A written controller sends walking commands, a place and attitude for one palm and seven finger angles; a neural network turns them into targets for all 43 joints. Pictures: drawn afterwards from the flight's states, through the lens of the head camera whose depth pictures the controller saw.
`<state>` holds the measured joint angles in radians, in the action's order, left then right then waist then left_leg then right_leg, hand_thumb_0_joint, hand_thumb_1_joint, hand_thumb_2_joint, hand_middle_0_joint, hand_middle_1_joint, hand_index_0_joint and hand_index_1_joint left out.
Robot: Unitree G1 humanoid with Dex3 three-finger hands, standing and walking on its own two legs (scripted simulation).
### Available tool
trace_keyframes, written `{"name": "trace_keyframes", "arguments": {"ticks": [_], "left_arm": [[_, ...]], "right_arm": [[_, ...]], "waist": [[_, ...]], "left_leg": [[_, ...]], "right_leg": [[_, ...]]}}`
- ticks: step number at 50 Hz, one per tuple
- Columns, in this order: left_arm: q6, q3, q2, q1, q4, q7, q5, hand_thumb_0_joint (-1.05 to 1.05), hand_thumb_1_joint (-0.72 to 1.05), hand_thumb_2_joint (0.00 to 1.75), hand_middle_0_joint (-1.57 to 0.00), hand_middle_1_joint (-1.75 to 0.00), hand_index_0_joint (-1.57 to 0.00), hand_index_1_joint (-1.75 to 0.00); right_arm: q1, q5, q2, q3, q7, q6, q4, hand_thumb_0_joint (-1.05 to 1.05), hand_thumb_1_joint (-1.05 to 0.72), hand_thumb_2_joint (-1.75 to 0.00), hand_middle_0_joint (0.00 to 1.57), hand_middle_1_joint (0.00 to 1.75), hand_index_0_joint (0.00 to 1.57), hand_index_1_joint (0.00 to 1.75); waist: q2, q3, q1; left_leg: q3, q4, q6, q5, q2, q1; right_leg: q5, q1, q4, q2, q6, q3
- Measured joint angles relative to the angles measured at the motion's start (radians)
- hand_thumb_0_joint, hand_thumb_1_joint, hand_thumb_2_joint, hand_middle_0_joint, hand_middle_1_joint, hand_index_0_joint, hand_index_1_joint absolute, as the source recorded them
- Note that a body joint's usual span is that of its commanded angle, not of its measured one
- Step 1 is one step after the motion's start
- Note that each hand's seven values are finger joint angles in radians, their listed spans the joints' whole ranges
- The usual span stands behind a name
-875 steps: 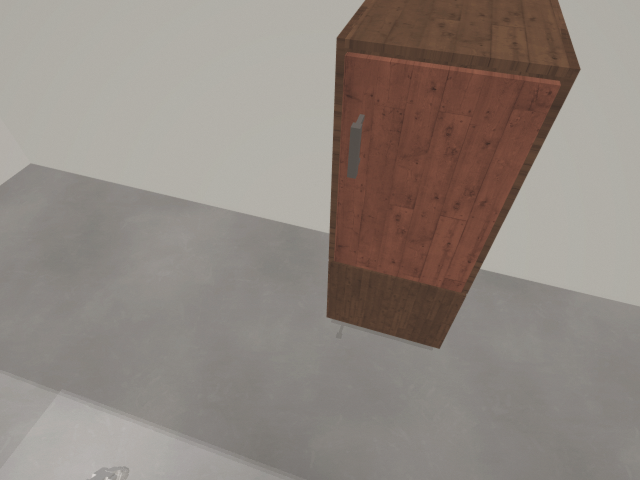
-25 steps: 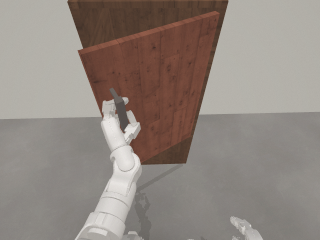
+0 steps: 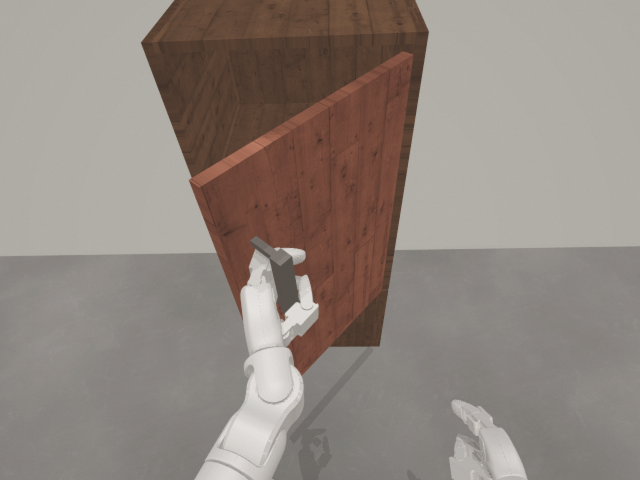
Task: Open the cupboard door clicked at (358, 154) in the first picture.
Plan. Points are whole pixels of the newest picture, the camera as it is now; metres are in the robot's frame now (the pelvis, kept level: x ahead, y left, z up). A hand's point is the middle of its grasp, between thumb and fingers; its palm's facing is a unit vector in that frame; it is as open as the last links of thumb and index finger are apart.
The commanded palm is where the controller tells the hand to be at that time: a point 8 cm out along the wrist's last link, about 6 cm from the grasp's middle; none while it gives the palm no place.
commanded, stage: open thumb and fingers to let go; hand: left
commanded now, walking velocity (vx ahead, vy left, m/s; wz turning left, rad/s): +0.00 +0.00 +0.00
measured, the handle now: (275, 278) +0.36 +0.07 +0.07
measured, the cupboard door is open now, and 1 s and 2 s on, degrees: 49 45 47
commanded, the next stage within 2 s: slide the hand sideways off the handle in 0.76 s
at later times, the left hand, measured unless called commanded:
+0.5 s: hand (292, 304) +0.32 +0.04 +0.06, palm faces +0.33 -0.94 -0.04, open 13.1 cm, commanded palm +0.28 +0.08 +0.06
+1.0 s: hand (287, 317) +0.31 +0.05 +0.06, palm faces -0.05 -1.00 -0.05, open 16.0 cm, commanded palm +0.29 +0.08 +0.06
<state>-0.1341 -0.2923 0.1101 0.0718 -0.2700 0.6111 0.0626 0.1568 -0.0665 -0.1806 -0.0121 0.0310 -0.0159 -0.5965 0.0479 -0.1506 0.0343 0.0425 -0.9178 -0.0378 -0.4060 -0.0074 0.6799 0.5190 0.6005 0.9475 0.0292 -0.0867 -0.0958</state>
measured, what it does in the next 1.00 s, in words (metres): stands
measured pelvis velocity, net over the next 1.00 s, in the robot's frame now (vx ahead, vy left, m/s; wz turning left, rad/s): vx -0.02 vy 0.03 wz -0.01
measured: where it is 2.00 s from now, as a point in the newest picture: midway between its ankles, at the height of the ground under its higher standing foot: outside the picture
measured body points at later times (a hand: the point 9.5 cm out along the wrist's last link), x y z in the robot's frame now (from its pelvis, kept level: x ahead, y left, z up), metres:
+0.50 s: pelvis -0.01 +0.00 +0.00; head +0.03 -0.03 +0.44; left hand +0.30 +0.09 +0.06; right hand +0.14 -0.23 -0.12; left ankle +0.03 +0.15 -0.68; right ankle -0.02 -0.06 -0.69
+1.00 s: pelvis -0.02 +0.03 -0.01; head +0.02 +0.02 +0.44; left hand +0.30 +0.10 +0.06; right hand +0.14 -0.19 -0.12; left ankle +0.03 +0.15 -0.68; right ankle -0.02 -0.06 -0.68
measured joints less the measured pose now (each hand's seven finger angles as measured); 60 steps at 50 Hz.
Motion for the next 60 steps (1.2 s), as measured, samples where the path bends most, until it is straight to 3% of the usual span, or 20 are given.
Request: {"name": "trace_keyframes", "arguments": {"ticks": [9, 17, 26, 38, 44, 45, 47, 50, 52, 56, 60], "left_arm": [[-0.025, 0.069, 0.016, 0.044, -0.039, 0.016, -0.002, 0.01, 0.5, 0.73, -0.38, -1.31, -0.4, -1.31], [-0.06, 0.076, 0.009, -0.001, -0.012, 0.009, 0.003, 0.01, 0.07, 0.54, -0.35, -1.27, -0.36, -1.26], [-0.091, 0.074, 0.015, 0.044, -0.057, 0.03, 0.005, 0.0, -0.37, 0.35, -0.3, -1.15, -0.31, -1.14], [-0.083, 0.062, 0.029, 0.127, -0.132, 0.046, 0.011, -0.01, -0.49, 0.3, -0.23, -0.68, -0.23, -0.68], [-0.072, 0.047, 0.031, 0.141, -0.143, 0.042, 0.002, -0.01, -0.5, 0.3, -0.3, -0.54, -0.28, -0.59], [-0.074, 0.046, 0.027, 0.137, -0.139, 0.026, 0.012, -0.01, -0.5, 0.3, -0.31, -0.52, -0.28, -0.58], [-0.111, 0.044, -0.005, 0.114, -0.121, -0.092, 0.016, -0.01, -0.5, 0.3, -0.29, -0.49, -0.24, -0.53], [-0.181, 0.019, -0.077, 0.089, -0.103, -0.301, -0.025, -0.01, -0.5, 0.3, -0.24, -0.43, -0.17, -0.46], [-0.202, 0.001, -0.097, 0.083, -0.097, -0.376, -0.065, -0.01, -0.5, 0.3, -0.22, -0.39, -0.14, -0.41], [-0.192, -0.001, -0.063, 0.066, -0.085, -0.383, -0.098, -0.01, -0.5, 0.3, -0.18, -0.35, -0.13, -0.35], [-0.179, 0.002, -0.027, 0.024, -0.054, -0.331, -0.056, -0.01, -0.5, 0.3, -0.15, -0.32, -0.13, -0.32]], "right_arm": [[0.01, -0.007, -0.008, 0.019, -0.004, 0.007, -0.015, 0.01, -0.91, -0.9, 0.2, 0.3, 0.2, 0.3], [0.043, -0.004, -0.012, 0.027, -0.01, 0.01, -0.02, 0.01, -0.91, -0.9, 0.2, 0.3, 0.2, 0.3], [0.042, -0.004, -0.013, 0.027, -0.019, 0.02, -0.039, 0.01, -0.91, -0.9, 0.2, 0.3, 0.2, 0.3], [0.026, -0.009, 0.0, 0.021, -0.009, 0.019, -0.036, 0.01, -0.91, -0.9, 0.2, 0.3, 0.2, 0.3], [0.018, -0.009, 0.004, 0.015, -0.001, 0.016, -0.034, 0.01, -0.91, -0.9, 0.2, 0.3, 0.2, 0.3], [0.017, -0.006, 0.004, 0.013, 0.001, 0.013, -0.03, 0.01, -0.91, -0.9, 0.2, 0.3, 0.2, 0.3], [0.03, 0.005, 0.003, 0.013, 0.003, 0.007, -0.006, 0.01, -0.91, -0.9, 0.2, 0.3, 0.2, 0.3], [0.057, 0.029, -0.007, 0.015, -0.003, 0.012, 0.026, 0.01, -0.91, -0.9, 0.21, 0.3, 0.2, 0.3], [0.071, 0.045, -0.018, 0.014, -0.008, 0.016, 0.036, 0.01, -0.91, -0.9, 0.21, 0.3, 0.2, 0.3], [0.09, 0.054, -0.029, 0.013, -0.005, 0.011, 0.042, 0.01, -0.91, -0.9, 0.2, 0.3, 0.2, 0.3], [0.109, 0.047, -0.025, 0.011, 0.011, -0.003, 0.061, 0.01, -0.91, -0.9, 0.2, 0.3, 0.2, 0.3]], "waist": [[-0.011, -0.005, -0.014], [-0.002, 0.0, -0.013], [0.001, 0.006, -0.009], [-0.005, 0.001, -0.014], [-0.001, 0.001, -0.019], [-0.003, 0.004, -0.017], [-0.007, 0.009, -0.016], [-0.001, 0.02, -0.019], [0.007, 0.031, -0.02], [0.01, 0.039, -0.018], [-0.003, 0.029, -0.011]], "left_leg": [[0.007, 0.01, -0.008, 0.016, 0.003, 0.027], [0.009, 0.002, -0.006, 0.015, 0.004, 0.038], [0.005, -0.016, -0.002, 0.014, 0.007, 0.059], [-0.009, -0.043, 0.014, 0.006, 0.009, 0.085], [-0.014, -0.056, 0.026, 0.001, 0.009, 0.086], [-0.015, -0.058, 0.028, 0.0, 0.011, 0.088], [-0.015, -0.064, 0.034, 0.002, 0.017, 0.095], [-0.015, -0.078, 0.041, -0.001, 0.021, 0.101], [-0.017, -0.084, 0.045, -0.005, 0.02, 0.095], [-0.034, -0.074, 0.056, -0.004, 0.019, 0.076], [-0.054, -0.064, 0.064, -0.003, 0.018, 0.068]], "right_leg": [[-0.003, 0.034, 0.009, -0.002, -0.013, -0.008], [-0.002, 0.043, 0.017, -0.003, -0.014, -0.01], [-0.005, 0.063, 0.029, -0.007, -0.004, -0.005], [-0.011, 0.083, 0.038, -0.01, 0.018, 0.008], [-0.014, 0.08, 0.038, -0.011, 0.028, 0.014], [-0.014, 0.081, 0.041, -0.013, 0.03, 0.014], [-0.012, 0.087, 0.049, -0.019, 0.033, 0.014], [-0.01, 0.089, 0.057, -0.023, 0.039, 0.013], [-0.011, 0.081, 0.056, -0.023, 0.045, 0.015], [-0.02, 0.067, 0.044, -0.023, 0.056, 0.032], [-0.025, 0.068, 0.04, -0.023, 0.064, 0.052]]}}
